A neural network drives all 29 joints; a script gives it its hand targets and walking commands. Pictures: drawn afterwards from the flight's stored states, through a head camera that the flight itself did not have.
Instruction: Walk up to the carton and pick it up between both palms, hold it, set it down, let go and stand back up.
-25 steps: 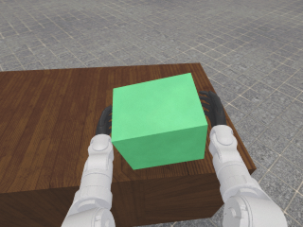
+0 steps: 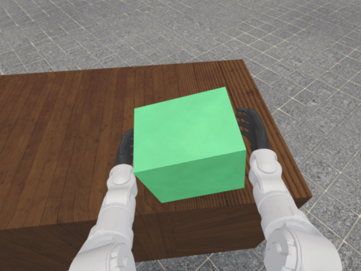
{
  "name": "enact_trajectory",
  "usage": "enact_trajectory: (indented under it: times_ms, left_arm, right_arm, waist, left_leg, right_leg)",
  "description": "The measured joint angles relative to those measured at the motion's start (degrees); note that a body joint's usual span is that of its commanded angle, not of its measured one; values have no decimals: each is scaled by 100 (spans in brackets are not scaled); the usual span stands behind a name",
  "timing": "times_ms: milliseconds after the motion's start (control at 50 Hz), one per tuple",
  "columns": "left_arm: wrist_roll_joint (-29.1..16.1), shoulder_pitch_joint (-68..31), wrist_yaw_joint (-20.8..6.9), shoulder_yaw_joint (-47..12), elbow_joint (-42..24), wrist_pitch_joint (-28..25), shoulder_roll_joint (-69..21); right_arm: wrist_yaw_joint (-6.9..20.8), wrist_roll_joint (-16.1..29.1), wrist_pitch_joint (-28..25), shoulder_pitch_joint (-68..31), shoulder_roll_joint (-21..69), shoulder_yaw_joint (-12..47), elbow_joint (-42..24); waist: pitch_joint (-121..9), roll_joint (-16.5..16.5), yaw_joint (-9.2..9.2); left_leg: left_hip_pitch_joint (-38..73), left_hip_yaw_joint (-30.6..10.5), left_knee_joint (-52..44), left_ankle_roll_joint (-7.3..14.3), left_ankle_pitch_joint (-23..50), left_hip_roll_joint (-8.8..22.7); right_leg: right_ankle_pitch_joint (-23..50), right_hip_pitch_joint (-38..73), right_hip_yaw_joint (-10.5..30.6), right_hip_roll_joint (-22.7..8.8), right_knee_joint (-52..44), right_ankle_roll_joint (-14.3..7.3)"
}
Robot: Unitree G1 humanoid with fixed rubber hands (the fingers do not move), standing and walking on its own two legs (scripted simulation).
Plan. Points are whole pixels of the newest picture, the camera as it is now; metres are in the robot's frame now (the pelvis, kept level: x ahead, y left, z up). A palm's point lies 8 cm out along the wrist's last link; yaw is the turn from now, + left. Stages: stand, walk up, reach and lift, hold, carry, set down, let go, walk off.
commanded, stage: set down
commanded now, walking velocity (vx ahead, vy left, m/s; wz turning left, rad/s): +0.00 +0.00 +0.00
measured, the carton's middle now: (190, 149) +0.42 +0.03 +0.02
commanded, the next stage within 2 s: none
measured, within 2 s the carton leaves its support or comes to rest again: rests again in 1.24 s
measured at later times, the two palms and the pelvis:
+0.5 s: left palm (128, 164) +0.38 +0.18 -0.01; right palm (253, 146) +0.42 -0.12 +0.04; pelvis +0.00 +0.00 -0.01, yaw -1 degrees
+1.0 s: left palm (132, 165) +0.38 +0.18 -0.02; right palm (255, 153) +0.42 -0.13 +0.01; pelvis -0.01 +0.00 -0.01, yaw -1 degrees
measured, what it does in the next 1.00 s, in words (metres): stands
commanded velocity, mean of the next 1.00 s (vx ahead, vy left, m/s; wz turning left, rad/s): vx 0.00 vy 0.00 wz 0.00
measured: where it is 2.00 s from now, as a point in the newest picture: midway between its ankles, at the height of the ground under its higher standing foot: outside the picture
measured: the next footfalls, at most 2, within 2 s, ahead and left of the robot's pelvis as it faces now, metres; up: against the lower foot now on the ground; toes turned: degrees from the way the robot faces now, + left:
none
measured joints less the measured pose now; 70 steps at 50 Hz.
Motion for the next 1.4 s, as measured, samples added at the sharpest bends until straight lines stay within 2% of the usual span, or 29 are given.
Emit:
enact_trajectory:
  times_ms: [520, 880, 1400]
  left_arm:
    - [-75, -445, 144, 218, 933, -641, 151]
    - [-29, -639, 220, 386, 1298, -1251, 140]
    - [342, -711, 230, 581, 1218, -1585, 7]
  right_arm:
    - [42, -548, -147, -377, -27, -636, 406]
    - [-27, -681, -413, -430, -144, -720, 619]
    - [20, -882, -547, -288, -125, -1057, 608]
  waist:
    - [-380, 31, 60]
    - [-472, 71, 56]
    - [-394, 22, 73]
  left_leg:
    - [-1059, 76, 255, 24, -9, 44]
    - [-1493, 115, 364, 46, 10, 72]
    - [-1638, 158, 398, 89, 28, 84]
  right_leg:
    - [-17, -1107, 38, 8, 304, 0]
    - [3, -1562, 48, 16, 433, -2]
    - [84, -1670, 60, 19, 368, 15]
